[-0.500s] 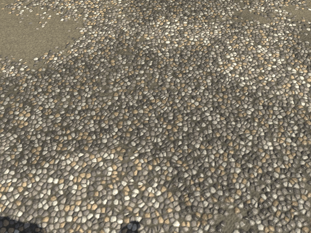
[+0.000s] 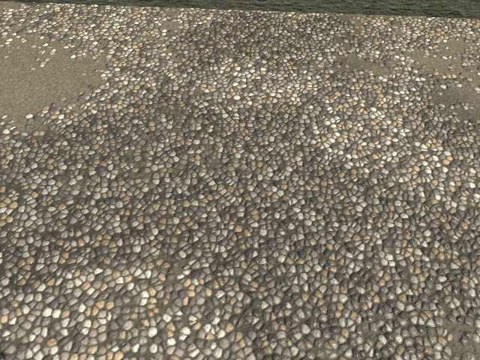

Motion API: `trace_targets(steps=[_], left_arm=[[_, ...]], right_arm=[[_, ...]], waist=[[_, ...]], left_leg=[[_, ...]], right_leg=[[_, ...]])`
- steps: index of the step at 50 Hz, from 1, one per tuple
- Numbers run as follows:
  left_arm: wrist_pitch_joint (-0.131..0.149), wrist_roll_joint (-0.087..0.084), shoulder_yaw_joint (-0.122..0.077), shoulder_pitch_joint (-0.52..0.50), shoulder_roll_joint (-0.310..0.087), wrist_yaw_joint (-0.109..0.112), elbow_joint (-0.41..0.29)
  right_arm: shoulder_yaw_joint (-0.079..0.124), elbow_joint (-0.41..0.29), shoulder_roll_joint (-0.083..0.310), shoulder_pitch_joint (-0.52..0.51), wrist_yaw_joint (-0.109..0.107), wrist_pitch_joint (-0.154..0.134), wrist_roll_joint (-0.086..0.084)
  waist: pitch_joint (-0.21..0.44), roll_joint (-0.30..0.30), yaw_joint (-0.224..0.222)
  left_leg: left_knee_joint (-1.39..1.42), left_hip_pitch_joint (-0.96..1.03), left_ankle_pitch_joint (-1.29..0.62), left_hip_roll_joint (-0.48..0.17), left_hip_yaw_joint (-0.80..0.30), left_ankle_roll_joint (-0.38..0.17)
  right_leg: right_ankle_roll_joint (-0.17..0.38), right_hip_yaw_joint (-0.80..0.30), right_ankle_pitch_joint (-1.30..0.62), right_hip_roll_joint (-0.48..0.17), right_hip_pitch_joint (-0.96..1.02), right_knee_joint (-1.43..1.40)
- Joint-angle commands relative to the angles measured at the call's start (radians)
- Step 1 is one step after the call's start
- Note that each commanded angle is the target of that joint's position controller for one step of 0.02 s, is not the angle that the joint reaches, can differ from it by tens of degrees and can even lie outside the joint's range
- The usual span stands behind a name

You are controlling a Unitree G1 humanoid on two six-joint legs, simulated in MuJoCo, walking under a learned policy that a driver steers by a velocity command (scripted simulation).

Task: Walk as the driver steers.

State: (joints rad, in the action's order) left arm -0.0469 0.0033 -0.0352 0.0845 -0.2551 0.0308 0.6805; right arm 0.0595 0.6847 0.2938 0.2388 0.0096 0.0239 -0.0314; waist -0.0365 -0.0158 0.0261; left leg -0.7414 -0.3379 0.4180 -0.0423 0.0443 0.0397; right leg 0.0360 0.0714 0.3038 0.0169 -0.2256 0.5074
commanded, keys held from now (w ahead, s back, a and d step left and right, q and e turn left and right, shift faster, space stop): q+shift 0.42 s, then e+shift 0.28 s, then w+e+shift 0.30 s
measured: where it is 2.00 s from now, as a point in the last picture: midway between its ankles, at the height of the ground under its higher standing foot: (272, 239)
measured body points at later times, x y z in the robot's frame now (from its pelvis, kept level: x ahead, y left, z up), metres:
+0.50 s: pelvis +0.04 +0.02 +0.01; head +0.07 +0.06 +0.45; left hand +0.08 +0.36 -0.09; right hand +0.33 -0.17 -0.05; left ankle -0.02 +0.11 -0.73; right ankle +0.14 -0.10 -0.70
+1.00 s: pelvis +0.10 +0.04 +0.01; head +0.12 +0.05 +0.46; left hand +0.20 +0.34 -0.09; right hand +0.24 -0.24 -0.08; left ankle +0.01 +0.14 -0.73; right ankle +0.15 -0.10 -0.67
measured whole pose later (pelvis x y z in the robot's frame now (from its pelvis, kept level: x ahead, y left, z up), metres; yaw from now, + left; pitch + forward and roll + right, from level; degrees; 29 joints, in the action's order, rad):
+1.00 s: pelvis +0.10 +0.04 +0.01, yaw +9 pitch +2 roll +1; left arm 0.00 -0.05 -0.07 0.24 -0.32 0.00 0.63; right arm 0.08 0.70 0.31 0.30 -0.02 -0.08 0.00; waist 0.01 -0.03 0.03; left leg -0.38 -0.10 0.32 0.03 0.00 -0.03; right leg 0.00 -0.13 0.32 0.04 -0.56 1.00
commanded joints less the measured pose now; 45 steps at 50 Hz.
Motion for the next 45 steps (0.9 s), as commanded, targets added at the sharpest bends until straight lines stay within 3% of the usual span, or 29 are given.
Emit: trace_targets(steps=[1, 2, 3, 4, 5, 6, 7, 8, 9, 12, 20, 24, 26, 27, 28, 29, 30, 31, 32, 34, 35, 36, 37, 38, 39, 41, 43, 44, 45], left_arm=[[0.001, -0.023, -0.069, -0.015, -0.185, 0.013, -0.056], [0.008, -0.028, -0.069, 0.014, -0.169, 0.011, -0.045], [0.021, 0.013, -0.061, -0.001, -0.133, 0.006, -0.080], [0.032, 0.036, -0.050, -0.118, -0.106, 0.002, -0.132], [0.040, 0.025, -0.057, -0.102, -0.130, -0.004, -0.123], [0.044, 0.006, -0.061, -0.085, -0.139, -0.008, -0.108], [0.045, 0.003, -0.063, -0.069, -0.137, -0.005, -0.091], [0.045, 0.008, -0.067, -0.070, -0.150, 0.000, -0.087], [0.046, 0.005, -0.065, -0.068, -0.138, -0.004, -0.084], [0.051, -0.004, -0.061, -0.057, -0.125, -0.010, -0.073], [0.072, -0.010, -0.069, -0.096, -0.139, -0.009, -0.065], [0.083, -0.010, -0.070, -0.034, -0.159, -0.027, -0.035], [0.091, -0.009, -0.062, -0.017, -0.142, -0.043, -0.033], [0.095, -0.004, -0.051, 0.004, -0.111, -0.051, -0.025], [0.097, 0.013, -0.037, -0.011, -0.086, -0.055, -0.028], [0.095, 0.022, -0.040, -0.039, -0.151, -0.051, -0.048], [0.093, 0.026, -0.032, -0.068, -0.154, -0.049, -0.047], [0.092, 0.012, -0.034, -0.062, -0.160, -0.050, -0.042], [0.087, -0.002, -0.043, -0.021, -0.184, -0.050, -0.033], [0.073, -0.024, -0.068, 0.057, -0.254, -0.036, -0.026], [0.070, -0.025, -0.079, 0.100, -0.274, -0.026, -0.021], [0.067, -0.030, -0.080, 0.144, -0.267, -0.014, -0.010], [0.062, -0.041, -0.080, 0.154, -0.252, -0.003, -0.007], [0.055, -0.047, -0.080, 0.146, -0.245, 0.005, -0.011], [0.048, -0.047, -0.078, 0.132, -0.235, 0.010, -0.022], [0.036, -0.046, -0.075, 0.075, -0.212, 0.012, -0.061], [0.026, -0.049, -0.070, -0.004, -0.189, 0.012, -0.114], [0.031, -0.050, -0.062, -0.015, -0.156, 0.010, -0.136], [0.038, -0.045, -0.033, 0.071, -0.060, -0.003, -0.122]], right_arm=[[0.029, -0.074, 0.087, 0.025, 0.011, -0.013, -0.003], [0.045, -0.074, 0.127, 0.054, 0.002, -0.014, 0.007], [0.083, -0.093, 0.263, 0.094, -0.015, -0.018, 0.014], [0.082, -0.105, 0.286, 0.119, -0.008, -0.029, 0.039], [0.073, -0.113, 0.250, 0.111, -0.004, -0.042, 0.049], [0.070, -0.113, 0.228, 0.061, -0.008, -0.049, 0.036], [0.069, -0.120, 0.216, 0.013, -0.015, -0.043, 0.014], [0.061, -0.129, 0.197, -0.018, -0.025, -0.034, -0.004], [0.057, -0.134, 0.193, -0.024, -0.034, -0.022, -0.007], [0.061, -0.142, 0.204, -0.013, -0.046, -0.005, 0.004], [0.071, -0.171, 0.230, -0.049, -0.061, 0.017, 0.007], [0.047, -0.181, 0.185, -0.080, -0.059, 0.022, 0.023], [0.023, -0.168, 0.141, -0.087, -0.054, 0.021, 0.026], [0.002, -0.160, 0.094, -0.107, -0.050, 0.017, 0.029], [-0.015, -0.129, 0.045, -0.053, -0.042, 0.005, 0.048], [-0.012, -0.109, 0.056, 0.034, -0.038, -0.005, 0.082], [0.005, -0.098, 0.102, 0.083, -0.039, -0.008, 0.086], [0.014, -0.108, 0.137, 0.026, -0.047, -0.012, 0.078], [0.024, -0.115, 0.157, -0.051, -0.055, -0.015, 0.064], [0.033, -0.126, 0.146, -0.113, -0.061, -0.012, 0.047], [0.033, -0.134, 0.134, -0.136, -0.058, -0.014, 0.039], [0.033, -0.136, 0.126, -0.129, -0.052, -0.021, 0.035], [0.032, -0.137, 0.114, -0.128, -0.042, -0.032, 0.025], [0.030, -0.137, 0.101, -0.126, -0.032, -0.047, 0.014], [0.027, -0.132, 0.089, -0.131, -0.024, -0.066, 0.008], [0.023, -0.111, 0.061, -0.106, -0.011, -0.099, 0.007], [0.041, -0.051, 0.083, 0.016, -0.014, -0.111, 0.005], [0.058, -0.013, 0.126, 0.110, -0.024, -0.108, 0.006], [0.057, -0.025, 0.143, 0.134, -0.032, -0.107, 0.003]], waist=[[0.113, -0.082, -0.005], [0.117, -0.023, 0.007], [0.141, 0.232, -0.006], [0.159, 0.340, 0.036], [0.192, 0.183, 0.044], [0.164, 0.114, 0.008], [0.141, 0.063, -0.013], [0.135, 0.070, -0.020], [0.138, 0.093, -0.027], [0.146, 0.108, -0.022], [0.126, 0.179, -0.008], [0.180, 0.211, 0.007], [0.169, 0.197, 0.000], [0.157, 0.174, -0.027], [0.151, 0.125, -0.016], [0.136, -0.033, 0.053], [0.083, -0.126, 0.099], [0.046, -0.168, 0.068], [0.036, -0.171, 0.020], [0.057, -0.176, -0.028], [0.062, -0.165, -0.053], [0.110, -0.132, -0.055], [0.108, -0.127, -0.050], [0.084, -0.165, -0.040], [0.063, -0.188, -0.035], [0.057, -0.173, -0.003], [0.054, -0.139, 0.070], [0.085, -0.086, 0.098], [0.150, 0.102, 0.070]], left_leg=[[0.211, 0.005, -0.151, 0.027, 0.035, -0.041], [0.319, 0.104, -0.345, 0.017, -0.042, -0.084], [0.350, 0.300, -0.780, -0.194, -0.380, -0.194], [0.363, 0.378, -1.021, -0.344, -0.631, -0.393], [0.366, 0.402, -0.970, -0.333, -0.576, -0.412], [0.349, 0.394, -0.910, -0.265, -0.487, -0.355], [0.343, 0.379, -0.852, -0.212, -0.432, -0.305], [0.347, 0.372, -0.831, -0.186, -0.410, -0.280], [0.348, 0.345, -0.846, -0.157, -0.399, -0.273], [0.348, 0.351, -0.820, -0.120, -0.409, -0.267], [0.301, 0.260, -0.677, -0.077, -0.566, -0.226], [0.231, 0.274, -0.795, -0.099, -0.550, -0.215], [0.224, 0.218, -0.753, -0.090, -0.537, -0.210], [0.231, 0.172, -0.659, -0.065, -0.514, -0.184], [0.243, 0.152, -0.492, -0.014, -0.471, -0.138], [0.145, 0.126, -0.171, 0.078, -0.363, -0.087], [0.130, 0.112, 0.066, 0.119, -0.299, -0.025], [0.147, 0.099, 0.016, 0.104, -0.253, 0.005], [0.154, 0.080, -0.015, 0.107, -0.229, 0.009], [0.077, -0.013, 0.065, 0.137, -0.186, 0.023], [-0.014, -0.076, 0.152, 0.148, -0.189, 0.032], [-0.085, -0.097, 0.175, 0.140, -0.197, 0.033], [-0.094, -0.105, 0.148, 0.119, -0.200, 0.027], [-0.051, -0.099, 0.136, 0.111, -0.190, 0.016], [0.006, -0.063, 0.126, 0.114, -0.174, 0.007], [0.183, 0.112, 0.062, 0.135, -0.144, -0.012], [0.480, 0.358, -0.216, 0.115, -0.095, -0.034], [0.500, 0.574, -0.267, 0.030, -0.121, -0.048], [0.464, 0.674, -0.071, -0.188, -0.341, -0.087]], right_leg=[[0.140, -0.147, -0.636, -0.293, 0.175, 0.010], [0.067, -0.083, -0.505, -0.232, 0.101, 0.124], [-0.044, 0.026, -0.149, -0.101, -0.170, 0.414], [-0.092, -0.068, 0.363, 0.074, -0.424, 0.608], [-0.091, -0.171, 0.372, 0.037, -0.460, 0.726], [-0.085, -0.187, 0.282, 0.014, -0.476, 0.745], [-0.090, -0.185, 0.207, 0.000, -0.494, 0.703], [-0.099, -0.190, 0.151, -0.014, -0.485, 0.664], [-0.114, -0.182, 0.111, 0.002, -0.448, 0.661], [-0.139, -0.179, 0.048, 0.035, -0.427, 0.560], [-0.150, -0.222, 0.002, 0.085, -0.320, 0.275], [-0.125, -0.186, -0.012, 0.035, -0.210, 0.193], [-0.097, -0.153, -0.079, 0.008, -0.091, 0.090], [-0.077, -0.152, -0.212, -0.009, 0.017, -0.054], [-0.051, -0.223, -0.389, -0.042, 0.107, -0.162], [0.004, -0.385, -0.604, -0.152, 0.131, -0.149], [0.139, -0.480, -0.649, -0.239, 0.057, -0.141], [0.198, -0.563, -0.493, -0.245, -0.001, -0.175], [0.183, -0.582, -0.393, -0.211, 0.014, -0.186], [0.179, -0.635, -0.303, -0.205, 0.099, -0.180], [0.192, -0.678, -0.285, -0.221, 0.139, -0.192], [0.194, -0.693, -0.071, -0.214, 0.165, -0.221], [0.180, -0.689, 0.192, -0.189, 0.146, -0.252], [0.167, -0.691, 0.341, -0.171, 0.103, -0.285], [0.160, -0.693, 0.378, -0.155, 0.055, -0.307], [0.131, -0.641, 0.305, -0.087, -0.070, -0.301], [0.059, -0.562, 0.241, -0.006, -0.215, -0.238], [-0.006, -0.477, 0.236, 0.045, -0.387, -0.091], [-0.021, -0.347, 0.250, 0.094, -0.503, 0.238]])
